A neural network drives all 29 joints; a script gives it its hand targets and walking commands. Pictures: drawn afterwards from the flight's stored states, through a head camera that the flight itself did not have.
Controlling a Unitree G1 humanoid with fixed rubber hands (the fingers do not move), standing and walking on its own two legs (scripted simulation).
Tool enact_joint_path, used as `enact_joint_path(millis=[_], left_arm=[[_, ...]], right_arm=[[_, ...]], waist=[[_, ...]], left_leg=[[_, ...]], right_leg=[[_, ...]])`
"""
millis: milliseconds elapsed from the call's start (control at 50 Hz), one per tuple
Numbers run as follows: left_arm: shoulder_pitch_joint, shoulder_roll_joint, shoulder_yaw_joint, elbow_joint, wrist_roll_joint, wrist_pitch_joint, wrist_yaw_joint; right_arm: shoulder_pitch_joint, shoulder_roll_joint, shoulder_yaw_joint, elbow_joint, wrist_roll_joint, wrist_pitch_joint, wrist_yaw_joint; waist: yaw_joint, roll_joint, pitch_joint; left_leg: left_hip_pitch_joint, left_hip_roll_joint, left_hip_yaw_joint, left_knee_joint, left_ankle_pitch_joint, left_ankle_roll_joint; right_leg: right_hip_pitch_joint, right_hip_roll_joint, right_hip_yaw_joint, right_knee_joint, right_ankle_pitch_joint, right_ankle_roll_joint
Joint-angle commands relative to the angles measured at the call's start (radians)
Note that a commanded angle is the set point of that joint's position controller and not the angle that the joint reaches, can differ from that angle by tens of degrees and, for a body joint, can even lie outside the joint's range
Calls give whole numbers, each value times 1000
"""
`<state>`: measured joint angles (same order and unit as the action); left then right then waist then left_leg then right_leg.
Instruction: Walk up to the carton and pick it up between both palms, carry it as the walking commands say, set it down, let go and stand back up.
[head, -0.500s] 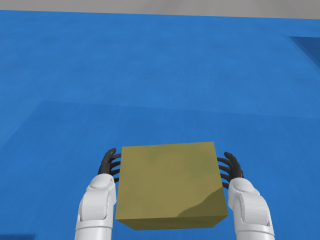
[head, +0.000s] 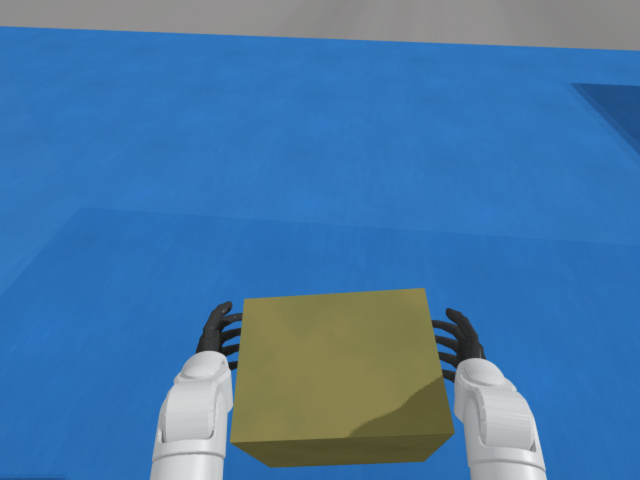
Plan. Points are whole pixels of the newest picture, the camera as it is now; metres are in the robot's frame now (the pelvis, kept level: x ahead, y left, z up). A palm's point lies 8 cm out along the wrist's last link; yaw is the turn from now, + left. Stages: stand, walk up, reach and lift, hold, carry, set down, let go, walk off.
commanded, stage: carry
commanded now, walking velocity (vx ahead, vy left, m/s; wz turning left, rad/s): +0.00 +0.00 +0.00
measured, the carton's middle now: (340, 386) +0.29 +0.00 -0.04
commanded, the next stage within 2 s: hold in 0.14 s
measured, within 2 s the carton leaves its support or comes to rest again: neither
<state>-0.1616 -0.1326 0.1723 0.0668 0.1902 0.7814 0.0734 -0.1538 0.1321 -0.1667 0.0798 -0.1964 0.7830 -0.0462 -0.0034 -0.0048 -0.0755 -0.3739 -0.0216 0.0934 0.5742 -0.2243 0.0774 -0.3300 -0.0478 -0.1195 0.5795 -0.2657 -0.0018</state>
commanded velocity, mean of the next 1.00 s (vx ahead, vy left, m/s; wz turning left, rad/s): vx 0.00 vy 0.00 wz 0.00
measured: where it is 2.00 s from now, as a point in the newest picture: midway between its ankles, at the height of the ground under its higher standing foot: outside the picture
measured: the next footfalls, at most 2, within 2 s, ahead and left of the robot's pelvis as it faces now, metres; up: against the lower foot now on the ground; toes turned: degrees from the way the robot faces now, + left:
none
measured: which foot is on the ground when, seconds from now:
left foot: down 0.00-1.00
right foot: down 0.00-1.00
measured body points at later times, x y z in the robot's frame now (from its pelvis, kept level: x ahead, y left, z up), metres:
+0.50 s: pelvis +0.02 +0.00 +0.01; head -0.05 +0.03 +0.45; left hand +0.30 +0.16 +0.04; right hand +0.29 -0.16 +0.04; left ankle +0.05 +0.07 -0.73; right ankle +0.02 -0.12 -0.73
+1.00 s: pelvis -0.01 -0.01 +0.00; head -0.08 -0.01 +0.45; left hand +0.30 +0.14 +0.05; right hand +0.28 -0.18 +0.03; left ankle +0.05 +0.07 -0.73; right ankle +0.02 -0.12 -0.73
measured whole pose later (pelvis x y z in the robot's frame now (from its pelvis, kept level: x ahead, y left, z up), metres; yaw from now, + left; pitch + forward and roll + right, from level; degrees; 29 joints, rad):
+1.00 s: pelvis -0.01 -0.01 +0.00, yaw +1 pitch -11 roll -1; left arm -0.37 -0.15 0.32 0.41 0.30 0.68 0.03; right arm -0.33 0.15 -0.31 0.43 -0.33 0.73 -0.01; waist -0.02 -0.01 0.04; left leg -0.12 -0.04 0.01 0.54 -0.22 0.05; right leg -0.07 0.04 -0.01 0.53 -0.26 -0.02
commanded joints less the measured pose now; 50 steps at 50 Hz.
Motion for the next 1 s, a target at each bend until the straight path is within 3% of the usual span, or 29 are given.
enact_joint_path(millis=[0, 20, 40, 80, 100, 120, 140, 180, 240, 260, 280, 380, 400, 420, 480, 500, 520, 540, 600, 620, 660, 720, 760, 800, 840, 860, 920, 960, 980], left_arm=[[-487, -765, -597, 12, -215, -49, -239], [-571, -770, -587, -173, -296, -54, -210], [-519, -798, -612, -11, -232, -65, -245], [-587, -822, -649, -160, -281, -83, -243], [-605, -863, -671, -263, -344, -79, -218], [-518, -809, -607, 35, -210, -72, -244], [-534, -901, -651, -28, -297, -88, -236], [-604, -924, -696, -72, -319, -109, -248], [-606, -960, -688, -44, -295, -103, -264], [-678, -991, -748, -105, -319, -125, -280], [-560, -1002, -718, -62, -294, -123, -279], [-526, -925, -607, 40, -238, -99, -287], [-478, -942, -597, 35, -220, -92, -283], [-437, -929, -593, 64, -226, -79, -288], [-429, -953, -575, 98, -212, -72, -287], [-529, -942, -608, 81, -223, -75, -300], [-547, -995, -620, 78, -265, -82, -298], [-468, -981, -585, 87, -232, -88, -298], [-570, -1005, -653, 43, -259, -92, -310], [-486, -987, -637, 52, -245, -96, -299], [-482, -958, -599, 41, -232, -90, -295], [-524, -955, -602, 54, -238, -90, -302], [-486, -980, -587, 58, -227, -100, -298], [-598, -964, -614, 84, -232, -89, -320], [-601, -990, -573, 149, -229, -81, -326], [-819, -1054, -646, 108, -286, -96, -328], [-822, -996, -483, 270, -214, -100, -334], [-718, -992, -343, 460, -140, -106, -337], [-811, -990, -346, 432, -143, -119, -339]], right_arm=[[-459, 731, 531, 24, 175, -40, 216], [-638, 733, 568, -221, 285, -58, 184], [-491, 750, 536, 8, 176, -62, 218], [-502, 800, 576, -65, 240, -64, 230], [-631, 795, 605, -284, 324, -80, 209], [-528, 758, 540, 39, 189, -67, 233], [-556, 825, 539, -8, 216, -96, 257], [-683, 813, 608, -98, 250, -140, 270], [-633, 858, 571, -26, 236, -131, 298], [-658, 869, 560, -44, 238, -154, 303], [-646, 902, 640, -77, 269, -158, 308], [-558, 865, 506, 67, 199, -115, 301], [-555, 885, 531, 62, 214, -118, 314], [-525, 826, 485, 55, 195, -116, 305], [-647, 797, 508, -8, 215, -119, 309], [-594, 830, 438, 53, 193, -115, 301], [-746, 799, 509, -51, 227, -139, 311], [-684, 860, 528, -4, 246, -135, 313], [-648, 871, 464, 41, 215, -136, 311], [-641, 827, 484, -12, 230, -147, 310], [-686, 838, 512, -28, 229, -131, 308], [-638, 847, 468, 64, 222, -138, 311], [-737, 845, 546, -24, 257, -150, 313], [-685, 858, 430, 60, 204, -143, 296], [-797, 843, 456, 52, 213, -147, 297], [-876, 840, 447, -39, 216, -170, 293], [-919, 879, 373, 135, 182, -165, 303], [-977, 881, 367, 191, 174, -165, 305], [-933, 906, 298, 314, 144, -153, 307]], waist=[[-2, 9, -291], [5, 10, -247], [-2, 17, -305], [-2, 7, -277], [3, 55, -315], [-1, 47, -302], [-7, -5, -309], [-6, 1, -326], [-11, -9, -267], [-34, 85, -355], [23, 47, -326], [8, -3, -125], [69, 43, -94], [12, 18, -59], [48, 28, -29], [-3, 93, -22], [5, -12, -114], [55, 26, -114], [-13, 81, -143], [3, 78, -106], [48, -4, -155], [32, 26, -74], [97, 8, -121], [10, 66, -71], [31, 7, -92], [-133, 87, -124], [-54, 117, -85], [-10, 8, -47], [-39, 48, -93]], left_leg=[[124, 156, -195, -161, 85, -1], [72, 158, -191, -159, 1, -3], [117, 160, -193, -173, 40, -11], [87, 162, -197, -164, 36, -14], [135, 160, -188, -147, 93, -17], [152, 165, -209, -172, 51, 1], [438, 19, -287, -145, 199, -75], [483, 34, -298, -125, 236, -90], [475, 25, -256, -122, 258, -90], [506, 23, -256, -125, 239, -106], [514, 22, -234, -95, 371, -98], [437, 26, -208, -163, 243, -87], [410, 15, -195, -157, 302, -94], [425, 21, -199, -171, 280, -100], [411, 33, -205, -186, 257, -106], [389, 29, -199, -201, 192, -108], [427, 56, -250, -198, 147, -105], [425, 25, -204, -170, 239, -103], [473, 28, -192, -176, 217, -121], [490, 54, -230, -189, 345, -133], [453, 28, -198, -195, 268, -117], [464, 36, -207, -181, 191, -117], [415, 36, -191, -175, 252, -113], [443, 24, -182, -171, 123, -113], [453, 17, -191, -161, 35, -107], [440, 5, -227, -184, -24, -65], [339, 3, -216, -191, -98, -54], [369, -11, -215, -177, -140, -36], [353, -2, -228, -182, -183, -33]], right_leg=[[78, -98, 127, -106, 34, -37], [87, -96, 123, -130, -11, -37], [104, -90, 126, -114, 6, -50], [107, -89, 113, -97, 1, -37], [111, -96, 105, -83, 72, -27], [77, -75, 107, -81, 20, -35], [98, 108, 196, -133, 137, -32], [103, 120, 215, -135, 109, -48], [136, 114, 233, -183, 142, -45], [151, 112, 247, -180, 135, -59], [167, 113, 251, -186, 221, -40], [174, 106, 245, -231, 129, -45], [200, 107, 246, -234, 163, -41], [207, 112, 241, -246, 151, -47], [193, 115, 230, -244, 92, -49], [226, 102, 241, -251, 92, -56], [197, 119, 230, -218, 47, -54], [232, 96, 248, -247, 112, -53], [183, 107, 224, -237, 86, -55], [176, 112, 227, -227, 127, -49], [231, 118, 222, -239, 104, -44], [151, 91, 246, -247, 43, -66], [215, 110, 222, -229, 83, -47], [161, 82, 243, -257, 18, -62], [132, 80, 235, -259, -56, -69], [78, 104, 204, -197, 30, -78], [89, 77, 206, -193, -39, -73], [37, 65, 221, -214, -131, -74], [60, 88, 201, -176, -139, -68]])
